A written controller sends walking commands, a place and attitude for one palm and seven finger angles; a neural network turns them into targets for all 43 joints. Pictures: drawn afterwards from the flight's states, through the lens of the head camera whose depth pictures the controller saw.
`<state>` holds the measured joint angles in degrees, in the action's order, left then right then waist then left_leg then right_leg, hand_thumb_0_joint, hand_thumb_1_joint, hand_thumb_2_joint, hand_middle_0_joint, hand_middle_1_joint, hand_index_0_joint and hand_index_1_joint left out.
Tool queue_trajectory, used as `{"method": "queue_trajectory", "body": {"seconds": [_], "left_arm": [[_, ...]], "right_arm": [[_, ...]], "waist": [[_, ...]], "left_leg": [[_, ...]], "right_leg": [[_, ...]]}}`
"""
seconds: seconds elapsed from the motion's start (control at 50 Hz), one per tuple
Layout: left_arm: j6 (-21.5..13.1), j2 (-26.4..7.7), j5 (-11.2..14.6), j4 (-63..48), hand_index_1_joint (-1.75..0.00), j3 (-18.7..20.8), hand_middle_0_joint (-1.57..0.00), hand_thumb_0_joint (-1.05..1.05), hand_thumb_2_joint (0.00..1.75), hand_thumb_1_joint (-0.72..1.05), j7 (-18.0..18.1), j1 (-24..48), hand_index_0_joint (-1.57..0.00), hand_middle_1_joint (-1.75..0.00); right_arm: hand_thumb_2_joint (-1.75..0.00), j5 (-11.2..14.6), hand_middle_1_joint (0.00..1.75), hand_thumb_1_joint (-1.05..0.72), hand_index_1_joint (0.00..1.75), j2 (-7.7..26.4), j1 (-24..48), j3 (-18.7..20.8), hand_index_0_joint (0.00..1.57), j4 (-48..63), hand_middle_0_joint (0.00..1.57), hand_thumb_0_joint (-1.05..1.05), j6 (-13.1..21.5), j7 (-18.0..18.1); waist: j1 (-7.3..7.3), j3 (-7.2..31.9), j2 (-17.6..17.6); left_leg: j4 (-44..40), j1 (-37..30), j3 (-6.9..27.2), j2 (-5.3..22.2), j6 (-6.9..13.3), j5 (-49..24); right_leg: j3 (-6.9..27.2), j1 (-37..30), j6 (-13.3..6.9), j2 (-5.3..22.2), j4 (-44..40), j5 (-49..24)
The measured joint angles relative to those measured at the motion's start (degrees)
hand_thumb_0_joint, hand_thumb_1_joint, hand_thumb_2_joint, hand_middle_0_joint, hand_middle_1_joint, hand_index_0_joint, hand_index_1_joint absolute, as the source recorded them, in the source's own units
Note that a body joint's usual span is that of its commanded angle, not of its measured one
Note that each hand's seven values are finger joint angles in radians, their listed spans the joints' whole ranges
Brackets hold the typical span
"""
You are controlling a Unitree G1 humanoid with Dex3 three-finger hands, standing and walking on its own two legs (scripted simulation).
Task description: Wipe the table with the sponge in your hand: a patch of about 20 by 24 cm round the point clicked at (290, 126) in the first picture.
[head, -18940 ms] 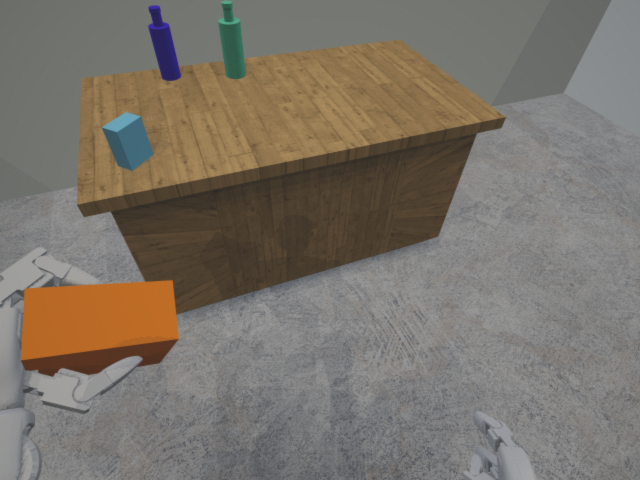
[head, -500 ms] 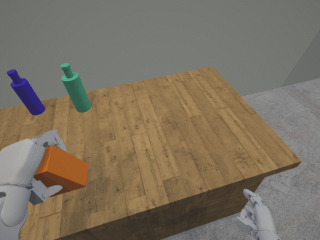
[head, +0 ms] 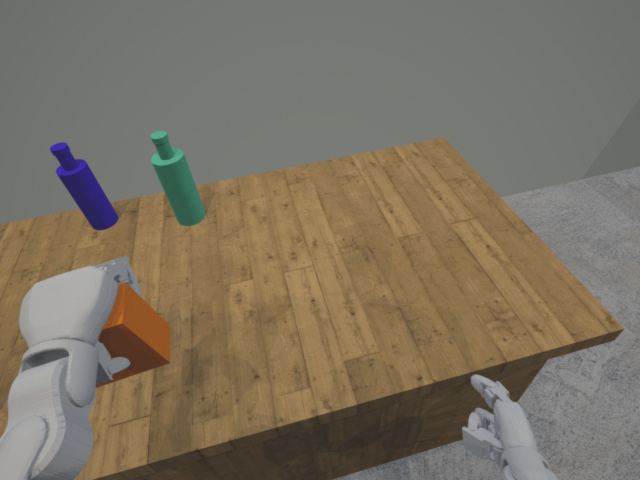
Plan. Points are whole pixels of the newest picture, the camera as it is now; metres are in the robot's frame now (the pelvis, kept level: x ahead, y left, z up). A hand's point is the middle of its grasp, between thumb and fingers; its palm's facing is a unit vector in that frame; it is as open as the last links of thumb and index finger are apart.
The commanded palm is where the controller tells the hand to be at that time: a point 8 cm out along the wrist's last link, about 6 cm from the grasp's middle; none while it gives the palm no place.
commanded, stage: turn the palm down, sponge in hand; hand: left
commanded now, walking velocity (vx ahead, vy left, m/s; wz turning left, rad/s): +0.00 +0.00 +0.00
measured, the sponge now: (117, 343) +0.23 +0.30 +0.06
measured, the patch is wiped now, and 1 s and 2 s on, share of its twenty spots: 0.00 0.00 0.00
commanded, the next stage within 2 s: move the sponge above the wiping area in 0.46 s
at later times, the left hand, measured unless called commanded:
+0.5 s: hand (128, 339) +0.22 +0.27 +0.09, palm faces -0.01 -0.09 -1.00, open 9.7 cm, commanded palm +0.19 +0.27 +0.15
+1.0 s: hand (145, 342) +0.23 +0.27 +0.06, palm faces -0.04 -0.10 -0.99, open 9.7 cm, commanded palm +0.20 +0.26 +0.13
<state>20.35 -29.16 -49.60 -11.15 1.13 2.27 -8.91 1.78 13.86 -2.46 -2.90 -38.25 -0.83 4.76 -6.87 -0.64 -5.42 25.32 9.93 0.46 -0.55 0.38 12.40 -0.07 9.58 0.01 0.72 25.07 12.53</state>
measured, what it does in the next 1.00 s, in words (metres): stands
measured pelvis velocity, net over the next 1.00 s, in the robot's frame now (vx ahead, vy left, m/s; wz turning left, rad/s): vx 0.01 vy -0.01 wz -0.01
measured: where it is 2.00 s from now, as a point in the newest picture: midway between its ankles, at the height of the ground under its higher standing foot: outside the picture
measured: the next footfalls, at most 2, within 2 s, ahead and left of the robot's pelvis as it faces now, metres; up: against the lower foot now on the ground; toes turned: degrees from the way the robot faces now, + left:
none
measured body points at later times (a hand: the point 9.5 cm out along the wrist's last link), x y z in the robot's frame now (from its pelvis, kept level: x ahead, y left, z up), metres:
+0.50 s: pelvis +0.00 -0.01 +0.00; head -0.01 -0.06 +0.45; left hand +0.22 +0.28 +0.14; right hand +0.25 -0.21 -0.08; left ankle +0.02 +0.11 -0.74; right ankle +0.01 -0.13 -0.74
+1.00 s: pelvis +0.01 -0.01 +0.00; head +0.00 -0.04 +0.45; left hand +0.23 +0.27 +0.12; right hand +0.25 -0.21 -0.08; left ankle +0.02 +0.11 -0.74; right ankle +0.01 -0.13 -0.74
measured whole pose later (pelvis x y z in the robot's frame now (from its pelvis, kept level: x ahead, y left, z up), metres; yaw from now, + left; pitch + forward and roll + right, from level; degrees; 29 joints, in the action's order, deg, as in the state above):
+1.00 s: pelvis +0.01 -0.01 +0.00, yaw +0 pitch -3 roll +0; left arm 17.6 -26.0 -54.4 -6.4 -4.5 0.8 -9.0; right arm 1.2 14.4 -2.0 -1.2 -39.9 1.0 4.2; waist -7.2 -1.2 -4.9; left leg 23.5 8.3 0.4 0.0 0.0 12.2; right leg 0.3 8.3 -0.5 0.1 23.7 12.4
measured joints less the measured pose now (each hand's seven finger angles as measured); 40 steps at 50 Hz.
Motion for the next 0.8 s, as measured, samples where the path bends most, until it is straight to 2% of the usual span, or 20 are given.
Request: {"method": "queue_trajectory", "body": {"seconds": [0.1,0.18,0.28,0.36,0.46,0.56,0.64,0.74,0.8], "left_arm": [[3.47,1.33,-1.97,1.71,-1.37,-3.01,-0.77,0.0,1.06,-0.47,-2.78,0.81,-0.77,-1.37],[1.32,1.51,-2.65,1.44,-1.37,-4.61,-0.77,0.0,1.06,-0.47,-4.66,0.22,-0.77,-1.37],[-2.16,0.48,-3.36,0.54,-1.37,-3.5,-0.77,0.0,1.06,-0.47,-3.28,-0.56,-0.77,-1.37],[-1.11,0.72,-2.78,1.88,-1.37,-2.06,-0.77,0.0,1.06,-0.47,-1.79,0.26,-0.77,-1.37],[1.34,1.88,-2.47,3.42,-1.37,-2.88,-0.77,0.0,1.06,-0.47,-2.69,1.04,-0.77,-1.37],[-0.27,2.01,-3.09,2.49,-1.37,-4.57,-0.77,0.0,1.06,-0.47,-3.88,0.29,-0.77,-1.37],[-1.93,1.22,-3.63,2.68,-1.37,-3.98,-0.78,0.0,1.06,-0.47,-2.85,0.4,-0.77,-1.37],[-0.6,1.49,-3.0,3.88,-1.37,-1.99,-0.77,0.0,1.06,-0.47,-1.66,0.62,-0.77,-1.37],[0.7,2.11,-2.73,3.98,-1.37,-2.19,-0.77,0.0,1.06,-0.47,-2.03,-0.06,-0.77,-1.37]], "right_arm": [[-0.9,0.17,0.3,-0.9,0.32,0.94,0.3,0.03,0.23,-0.04,0.2,0.01,-0.15,-0.79],[-0.9,-0.28,0.3,-0.9,0.32,0.89,0.7,0.1,0.23,-0.43,0.2,0.01,-0.08,-0.97],[-0.9,-0.57,0.3,-0.9,0.32,0.29,0.94,0.33,0.23,-1.3,0.2,0.01,0.16,-0.89],[-0.9,-0.19,0.3,-0.9,0.32,0.23,1.14,0.36,0.23,-1.8,0.2,0.01,0.34,-0.97],[-0.9,0.03,0.3,-0.9,0.32,0.61,1.2,0.28,0.24,-1.7,0.2,0.01,0.71,-0.93],[-0.9,-0.42,0.3,-0.9,0.33,0.62,1.03,0.35,0.25,-1.66,0.2,0.01,1.11,-0.78],[-0.9,-0.41,0.3,-0.9,0.32,0.34,1.14,0.59,0.23,-2.06,0.2,0.01,1.15,-0.42],[-0.9,0.0,0.3,-0.9,0.31,0.48,1.4,0.94,0.22,-2.13,0.2,0.01,0.86,-0.71],[-0.9,0.12,0.3,-0.9,0.31,0.85,1.15,0.95,0.22,-1.81,0.2,0.01,0.79,-1.02]], "waist": [[0.38,-0.05,-0.77],[0.31,-0.34,-0.79],[-0.37,-0.38,-0.49],[-0.5,-0.24,-0.52],[-0.19,-0.4,-0.87],[-0.07,-0.42,-1.01],[-0.2,-0.25,-0.75],[-0.01,0.08,-0.38],[0.12,0.1,-0.3]], "left_leg": [[-1.38,-0.78,0.13,-0.3,0.06,-0.82],[-1.79,-1.22,0.13,-0.12,-0.08,-1.04],[-1.92,-1.87,0.03,0.6,-0.57,-0.89],[-1.94,-1.86,0.23,0.95,-0.88,-0.89],[-2.16,-1.81,0.44,0.84,-0.89,-1.1],[-2.17,-1.96,0.31,0.77,-0.79,-1.0],[-2.1,-2.08,0.06,0.92,-0.85,-0.76],[-2.15,-1.98,-0.07,0.94,-0.84,-0.62],[-2.16,-1.92,-0.03,0.8,-0.71,-0.56]], "right_leg": [[-0.11,-0.4,0.02,0.3,-0.41,-0.2],[-0.08,-0.65,-0.07,0.11,-0.52,-0.3],[0.03,-1.34,-0.55,-0.61,-1.01,-0.48],[-0.14,-1.52,-0.75,-0.97,-1.36,-0.66],[-0.34,-1.42,-0.81,-0.87,-1.3,-0.63],[-0.18,-1.44,-0.75,-0.81,-1.14,-0.46],[0.08,-1.5,-0.8,-0.97,-1.16,-0.39],[0.24,-1.39,-0.74,-0.99,-1.28,-0.35],[0.21,-1.38,-0.63,-0.85,-1.35,-0.27]]}}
